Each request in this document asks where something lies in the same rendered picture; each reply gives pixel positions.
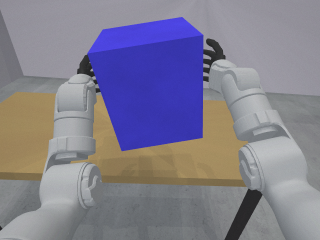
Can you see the left robot hand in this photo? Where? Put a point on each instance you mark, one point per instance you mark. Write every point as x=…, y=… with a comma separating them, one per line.
x=85, y=68

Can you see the robot left forearm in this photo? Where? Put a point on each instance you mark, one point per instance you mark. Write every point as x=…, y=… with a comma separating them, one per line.
x=73, y=123

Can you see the robot right forearm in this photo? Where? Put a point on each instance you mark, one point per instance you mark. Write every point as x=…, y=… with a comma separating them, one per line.
x=253, y=117

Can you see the carton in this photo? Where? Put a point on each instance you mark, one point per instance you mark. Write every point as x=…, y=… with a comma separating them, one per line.
x=150, y=76

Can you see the left robot upper arm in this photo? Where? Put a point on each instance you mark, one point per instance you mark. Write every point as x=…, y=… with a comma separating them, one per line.
x=67, y=193

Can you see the table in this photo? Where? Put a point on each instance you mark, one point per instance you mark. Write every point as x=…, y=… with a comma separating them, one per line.
x=27, y=125

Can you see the right robot hand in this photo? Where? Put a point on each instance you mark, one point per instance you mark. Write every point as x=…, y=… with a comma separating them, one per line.
x=217, y=55

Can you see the right robot upper arm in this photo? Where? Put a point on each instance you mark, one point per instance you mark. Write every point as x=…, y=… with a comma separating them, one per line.
x=275, y=167

